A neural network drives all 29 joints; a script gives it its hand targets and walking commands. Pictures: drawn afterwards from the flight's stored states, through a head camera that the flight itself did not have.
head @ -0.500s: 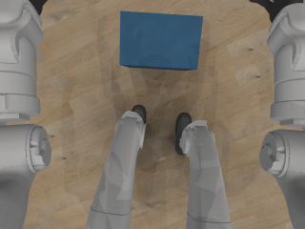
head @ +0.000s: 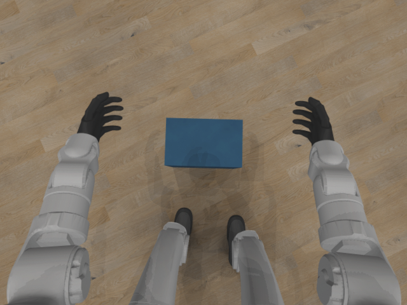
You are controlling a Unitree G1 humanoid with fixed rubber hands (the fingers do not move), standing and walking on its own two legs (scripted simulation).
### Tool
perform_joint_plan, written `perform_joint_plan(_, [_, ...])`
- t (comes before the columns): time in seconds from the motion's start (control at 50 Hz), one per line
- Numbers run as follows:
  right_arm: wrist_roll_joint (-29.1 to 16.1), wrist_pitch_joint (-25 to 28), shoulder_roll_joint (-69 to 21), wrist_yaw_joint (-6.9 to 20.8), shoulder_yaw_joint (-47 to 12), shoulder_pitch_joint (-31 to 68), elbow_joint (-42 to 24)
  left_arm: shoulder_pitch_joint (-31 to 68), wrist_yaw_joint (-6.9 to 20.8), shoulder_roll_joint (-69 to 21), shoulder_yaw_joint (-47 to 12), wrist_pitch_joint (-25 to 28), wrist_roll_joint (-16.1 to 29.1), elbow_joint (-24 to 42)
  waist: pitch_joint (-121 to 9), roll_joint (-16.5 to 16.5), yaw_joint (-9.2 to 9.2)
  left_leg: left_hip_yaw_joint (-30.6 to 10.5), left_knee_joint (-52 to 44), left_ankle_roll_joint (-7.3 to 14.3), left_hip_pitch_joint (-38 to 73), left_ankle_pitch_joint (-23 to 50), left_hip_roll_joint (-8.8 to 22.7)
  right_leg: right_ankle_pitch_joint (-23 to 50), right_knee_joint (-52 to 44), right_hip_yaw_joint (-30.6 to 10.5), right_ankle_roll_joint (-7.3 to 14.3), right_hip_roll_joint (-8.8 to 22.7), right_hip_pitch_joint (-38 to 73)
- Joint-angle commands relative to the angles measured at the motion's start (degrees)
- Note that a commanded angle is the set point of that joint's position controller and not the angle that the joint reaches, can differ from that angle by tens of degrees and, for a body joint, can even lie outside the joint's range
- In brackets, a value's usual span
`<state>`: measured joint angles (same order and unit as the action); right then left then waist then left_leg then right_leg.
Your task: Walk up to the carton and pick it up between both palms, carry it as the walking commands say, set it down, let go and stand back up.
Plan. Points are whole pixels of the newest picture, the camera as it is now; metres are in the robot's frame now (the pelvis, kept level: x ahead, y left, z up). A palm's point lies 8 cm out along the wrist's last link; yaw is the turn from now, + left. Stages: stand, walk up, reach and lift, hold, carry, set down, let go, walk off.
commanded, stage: let go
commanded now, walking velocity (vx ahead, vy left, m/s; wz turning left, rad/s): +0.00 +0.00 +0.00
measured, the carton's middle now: (203, 146) +0.45 +0.03 -0.58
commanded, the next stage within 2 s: stand in 1.08 s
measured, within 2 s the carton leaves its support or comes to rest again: neither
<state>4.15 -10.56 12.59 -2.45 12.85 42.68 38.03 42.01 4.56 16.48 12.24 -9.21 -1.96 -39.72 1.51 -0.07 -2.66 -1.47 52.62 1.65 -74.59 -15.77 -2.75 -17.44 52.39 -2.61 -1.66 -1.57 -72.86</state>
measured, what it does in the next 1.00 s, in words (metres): rises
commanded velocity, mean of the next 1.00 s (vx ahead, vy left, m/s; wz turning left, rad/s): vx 0.00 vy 0.00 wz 0.00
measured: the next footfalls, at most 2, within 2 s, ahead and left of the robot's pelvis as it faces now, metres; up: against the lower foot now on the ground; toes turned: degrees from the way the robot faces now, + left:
none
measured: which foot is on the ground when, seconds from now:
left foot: down 0.00-1.00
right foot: down 0.00-1.00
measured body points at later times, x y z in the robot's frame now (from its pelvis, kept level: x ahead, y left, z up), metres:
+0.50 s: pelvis +0.05 -0.02 +0.07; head +0.17 -0.02 +0.51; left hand +0.26 +0.22 -0.02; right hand +0.28 -0.24 -0.03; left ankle +0.05 +0.10 -0.66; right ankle +0.04 -0.13 -0.66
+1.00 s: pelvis +0.05 -0.01 +0.08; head +0.07 -0.01 +0.53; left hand +0.22 +0.22 +0.00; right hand +0.22 -0.24 +0.00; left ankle +0.05 +0.10 -0.66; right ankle +0.04 -0.13 -0.66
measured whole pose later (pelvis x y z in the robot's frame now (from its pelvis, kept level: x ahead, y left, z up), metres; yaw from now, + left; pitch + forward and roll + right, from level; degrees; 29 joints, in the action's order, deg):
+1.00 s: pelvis +0.05 -0.01 +0.08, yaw -1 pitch -9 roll +0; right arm 2.8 -9.5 10.7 4.8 3.0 -11.5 24.7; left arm -11.3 3.9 10.8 2.4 -10.3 -3.7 -24.2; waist 11.8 0.1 -0.2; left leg -1.5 26.1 1.0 -2.5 -14.9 -1.8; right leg -15.6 25.9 -3.7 -0.1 -1.3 -1.5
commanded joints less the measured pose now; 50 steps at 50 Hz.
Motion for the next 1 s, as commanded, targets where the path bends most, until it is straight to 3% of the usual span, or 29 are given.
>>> perform_joint_plan(0.0, [-1.69, 3.44, 6.81, -0.23, 0.11, 1.95, -16.47, 0.44, 0.45, 9.81, 3.08, 3.62, -0.79, 15.78, -59.78, 0.42, -2.62, -1.09, -4.18, -1.41, 49.11, 33.6, 1.06, 22.29, -4.18, 2.3, 0.15, -1.53, 29.16])
perform_joint_plan(0.06, [-3.26, 5.31, 5.56, 0.61, -1.69, -5.03, -19.93, -7.02, 1.04, 8.1, 1.98, 5.11, 0.93, 17.76, -58.56, 0.58, -1.81, -2.46, -4.72, -1.26, 54.72, 39.76, 1.7, 25.68, -6.14, 1.61, 0.33, -1.19, 31.08])
perform_joint_plan(0.14, [-2.92, 7.16, 4.15, 1.24, -2.5, -18.88, -16.48, -18.94, 1.55, 4.97, -0.39, 7.32, 3.02, 16.84, -54.29, 0.36, 0.56, -3.51, -6.15, -1.64, 58.65, 45.03, 2.23, 28.61, -9.33, 0.3, 0.44, -0.71, 33.81])
perform_joint_plan(0.18, [-2.97, 8.19, 4.13, 1.62, -2.76, -24.65, -15.71, -23.97, 1.3, 4.65, -1.07, 8.53, 2.92, 17.72, -51.25, 1.44, 0.28, -3.88, -7.27, -2.05, 60.62, 47.44, 2.33, 29.1, -10.81, -0.12, 0.55, -0.54, 34.58])
perform_joint_plan(0.22, [-3.07, 9.2, 4.0, 1.78, -3.16, -28.47, -16.03, -29.08, 1.17, 3.79, -1.99, 9.22, 3.22, 16.38, -45.47, 0.21, 1.16, -3.48, -9.41, -1.84, 59.36, 43.83, 2.1, 29.48, -13.01, -0.5, 0.53, -0.32, 38.63])
perform_joint_plan(0.28, [-2.15, 10.23, 3.77, 2.26, -3.41, -35.96, -15.48, -36.82, 0.61, 3.38, -2.25, 10.27, 1.65, 17.17, -39.16, -0.28, 1.04, -2.13, -14.12, -2.19, 59.48, 37.43, 1.46, 28.36, -16.34, 0.03, 0.04, -0.43, 45.89])
perform_joint_plan(0.3, [-2.33, 10.78, 4.27, 2.33, -3.36, -34.61, -16.41, -36.28, 0.46, 3.1, -2.65, 10.48, 2.21, 16.98, -35.29, -1.28, 1.52, -2.07, -15.32, -1.97, 58.43, 34.49, 1.38, 26.94, -17.48, 0.09, -0.06, -0.41, 46.6])
perform_joint_plan(0.4, [-3.44, 12.09, 3.11, 3.3, -6.32, -44.3, -15.4, -45.33, -0.36, 1.97, -4.27, 11.24, 1.21, 18.08, -25.34, 0.01, 0.56, -0.63, -22.21, -2.3, 61.95, 26.17, 0.59, 24.46, -22.9, 0.43, -0.25, -0.01, 55.59])
perform_joint_plan(0.48, [-3.35, 12.66, 4.05, 4.23, -7.26, -47.99, -18.38, -50.22, -0.88, 2.33, -5.01, 11.4, 0.78, 20.08, -18.25, -0.75, 0.41, 0.62, -26.8, -2.43, 65.3, 18.95, 0.13, 19.98, -26.73, 0.62, 0.07, 0.0, 61.84])
perform_joint_plan(0.58, [-3.68, 11.18, 4.87, 5.05, -8.16, -50.9, -22.22, -50.82, -0.72, 2.16, -6.91, 9.96, 0.67, 24.36, -8.65, -0.94, 2.76, 1.73, -29.03, -2.3, 70.09, 10.92, -0.26, 11.08, -30.83, 0.96, 0.25, 0.55, 63.38])
perform_joint_plan(0.64, [-3.22, 8.75, 4.23, 5.18, -8.75, -48.98, -22.3, -48.54, -0.31, 1.74, -7.1, 7.13, 0.8, 24.08, 0.47, -3.18, 2.86, 2.79, -29.49, -2.8, 73.73, 2.74, -0.91, -1.07, -35.2, 0.63, 1.18, 2.44, 58.0])
perform_joint_plan(0.68, [-2.97, 6.97, 3.84, 5.66, -9.06, -48.6, -21.83, -48.34, -0.1, 1.51, -7.16, 5.19, 0.37, 23.78, 3.92, -2.34, 2.01, 3.31, -29.33, -3.28, 75.81, 0.93, -1.42, -4.6, -36.69, 0.59, 1.96, 2.89, 56.44])
perform_joint_plan(0.8, [-1.83, 4.04, 3.84, 6.45, -7.26, -50.28, -22.15, -48.44, -0.28, 1.3, -7.0, 2.27, -0.94, 24.4, 5.19, -0.88, 2.96, 2.72, -30.39, -3.06, 77.0, 1.57, -0.78, -0.74, -35.35, 1.35, 1.75, 1.31, 60.38])
perform_joint_plan(0.86, [-1.08, 2.95, 4.77, 6.81, -6.62, -50.39, -22.03, -49.79, -0.84, 1.48, -6.54, 1.3, -2.4, 23.81, 5.92, 1.34, 2.23, 1.98, -31.82, -2.75, 74.4, 1.12, 0.4, 0.87, -33.44, 2.54, 1.26, -0.29, 64.75])
perform_joint_plan(0.98, [-2.05, 3.58, 6.1, 6.53, -6.75, -49.62, -21.93, -50.2, -2.05, 1.09, -7.15, -0.62, -0.87, 24.75, 2.21, 1.1, 2.21, 0.11, -30.64, -2.48, 72.86, 7.91, 0.95, 7.53, -30.14, 2.92, 1.13, -1.07, 68.26])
